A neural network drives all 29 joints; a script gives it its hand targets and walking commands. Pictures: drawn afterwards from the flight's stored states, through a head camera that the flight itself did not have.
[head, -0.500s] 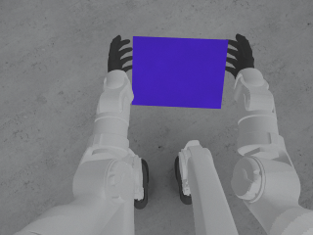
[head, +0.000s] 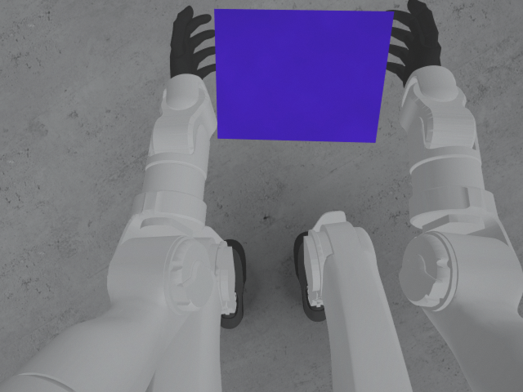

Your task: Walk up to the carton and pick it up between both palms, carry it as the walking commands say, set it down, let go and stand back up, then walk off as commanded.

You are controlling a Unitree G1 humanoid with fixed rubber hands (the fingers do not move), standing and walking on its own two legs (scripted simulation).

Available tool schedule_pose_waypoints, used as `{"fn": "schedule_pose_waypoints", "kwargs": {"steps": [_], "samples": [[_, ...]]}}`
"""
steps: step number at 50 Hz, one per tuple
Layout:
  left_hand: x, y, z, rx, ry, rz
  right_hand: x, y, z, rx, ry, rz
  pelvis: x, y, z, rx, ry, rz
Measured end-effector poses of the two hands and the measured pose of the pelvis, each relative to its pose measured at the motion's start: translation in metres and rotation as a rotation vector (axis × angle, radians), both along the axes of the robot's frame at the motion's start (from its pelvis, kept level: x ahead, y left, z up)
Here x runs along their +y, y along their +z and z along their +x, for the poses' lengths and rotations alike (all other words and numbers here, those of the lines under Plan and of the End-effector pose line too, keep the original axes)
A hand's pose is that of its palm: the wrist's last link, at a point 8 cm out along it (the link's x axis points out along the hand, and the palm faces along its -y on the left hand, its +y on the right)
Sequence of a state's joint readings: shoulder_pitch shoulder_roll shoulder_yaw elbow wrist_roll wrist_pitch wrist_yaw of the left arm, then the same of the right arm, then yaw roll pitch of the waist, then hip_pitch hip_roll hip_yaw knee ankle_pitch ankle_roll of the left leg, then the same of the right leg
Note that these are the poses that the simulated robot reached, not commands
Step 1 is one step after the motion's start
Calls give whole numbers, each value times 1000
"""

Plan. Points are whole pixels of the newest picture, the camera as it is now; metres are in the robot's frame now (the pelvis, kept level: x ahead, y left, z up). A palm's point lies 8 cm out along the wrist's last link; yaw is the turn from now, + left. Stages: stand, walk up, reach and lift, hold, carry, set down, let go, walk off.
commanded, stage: set down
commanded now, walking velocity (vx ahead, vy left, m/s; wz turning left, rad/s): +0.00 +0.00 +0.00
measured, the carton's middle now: (294, 80) +0.53 -0.09 -0.21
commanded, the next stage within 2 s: none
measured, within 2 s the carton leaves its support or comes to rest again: neither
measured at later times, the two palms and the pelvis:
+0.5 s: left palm (206, 86) +0.54 +0.05 -0.21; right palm (398, 78) +0.50 -0.25 -0.21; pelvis -0.01 +0.00 -0.06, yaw +0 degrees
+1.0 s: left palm (204, 85) +0.54 +0.06 -0.22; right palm (391, 78) +0.51 -0.24 -0.22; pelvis -0.01 +0.00 -0.07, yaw +1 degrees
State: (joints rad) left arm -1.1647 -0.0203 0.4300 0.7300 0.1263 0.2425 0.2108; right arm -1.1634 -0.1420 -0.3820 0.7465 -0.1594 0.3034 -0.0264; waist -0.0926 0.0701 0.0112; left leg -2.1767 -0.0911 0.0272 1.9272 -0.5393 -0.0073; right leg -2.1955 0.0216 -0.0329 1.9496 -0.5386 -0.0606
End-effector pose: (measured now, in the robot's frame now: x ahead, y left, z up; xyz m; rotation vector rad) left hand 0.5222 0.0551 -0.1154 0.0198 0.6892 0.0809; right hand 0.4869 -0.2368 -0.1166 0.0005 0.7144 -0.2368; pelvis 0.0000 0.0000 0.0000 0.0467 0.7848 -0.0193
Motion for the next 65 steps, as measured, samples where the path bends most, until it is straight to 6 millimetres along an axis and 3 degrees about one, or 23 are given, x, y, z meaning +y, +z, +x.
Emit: {"fn": "schedule_pose_waypoints", "kwargs": {"steps": [23,31,65], "samples": [[-4,-87,10,46,-39,11,-9,-82,16,30,46,11,2,-51,-7,-90,1,3],[-5,-102,21,56,-57,22,-11,-106,18,39,58,19,1,-64,-7,-126,6,6],[3,-113,27,56,-84,-15,-9,-112,26,30,79,56,6,-76,-9,-168,23,-11]]}}
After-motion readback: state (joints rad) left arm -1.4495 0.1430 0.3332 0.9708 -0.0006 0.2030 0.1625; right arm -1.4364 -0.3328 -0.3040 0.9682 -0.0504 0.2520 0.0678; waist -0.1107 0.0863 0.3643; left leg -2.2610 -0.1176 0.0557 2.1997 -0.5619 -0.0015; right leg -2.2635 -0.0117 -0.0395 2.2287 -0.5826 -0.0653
